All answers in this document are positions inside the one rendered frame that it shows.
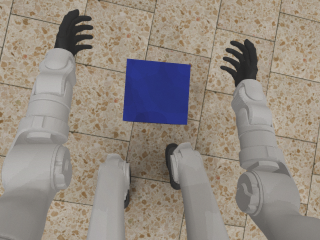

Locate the left robot foot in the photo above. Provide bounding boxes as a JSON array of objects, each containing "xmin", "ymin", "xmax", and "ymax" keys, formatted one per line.
[{"xmin": 124, "ymin": 162, "xmax": 131, "ymax": 209}]

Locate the right robot forearm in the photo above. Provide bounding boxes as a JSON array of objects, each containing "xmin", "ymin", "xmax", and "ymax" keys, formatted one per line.
[{"xmin": 231, "ymin": 79, "xmax": 301, "ymax": 210}]

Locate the robot foot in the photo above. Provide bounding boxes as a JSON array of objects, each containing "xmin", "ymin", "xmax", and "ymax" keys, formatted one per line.
[
  {"xmin": 165, "ymin": 143, "xmax": 181, "ymax": 190},
  {"xmin": 124, "ymin": 162, "xmax": 131, "ymax": 209}
]

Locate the carton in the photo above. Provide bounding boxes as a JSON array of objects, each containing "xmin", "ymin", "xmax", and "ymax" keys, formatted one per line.
[{"xmin": 122, "ymin": 58, "xmax": 191, "ymax": 125}]

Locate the right robot hand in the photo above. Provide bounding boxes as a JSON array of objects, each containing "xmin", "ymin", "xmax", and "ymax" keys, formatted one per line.
[{"xmin": 220, "ymin": 39, "xmax": 258, "ymax": 88}]

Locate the left robot forearm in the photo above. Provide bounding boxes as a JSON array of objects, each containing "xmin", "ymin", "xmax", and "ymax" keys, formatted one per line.
[{"xmin": 1, "ymin": 48, "xmax": 77, "ymax": 189}]

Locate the left robot hand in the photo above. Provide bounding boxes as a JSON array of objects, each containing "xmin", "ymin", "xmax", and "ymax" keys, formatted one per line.
[{"xmin": 54, "ymin": 9, "xmax": 94, "ymax": 58}]

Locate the robot left upper arm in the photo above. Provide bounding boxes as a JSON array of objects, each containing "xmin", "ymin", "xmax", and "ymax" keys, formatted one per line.
[{"xmin": 0, "ymin": 144, "xmax": 73, "ymax": 240}]

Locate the robot right upper arm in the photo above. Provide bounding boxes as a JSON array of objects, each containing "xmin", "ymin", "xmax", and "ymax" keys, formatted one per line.
[{"xmin": 235, "ymin": 170, "xmax": 320, "ymax": 240}]

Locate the right robot foot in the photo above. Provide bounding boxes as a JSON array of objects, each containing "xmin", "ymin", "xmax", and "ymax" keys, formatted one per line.
[{"xmin": 165, "ymin": 143, "xmax": 181, "ymax": 190}]

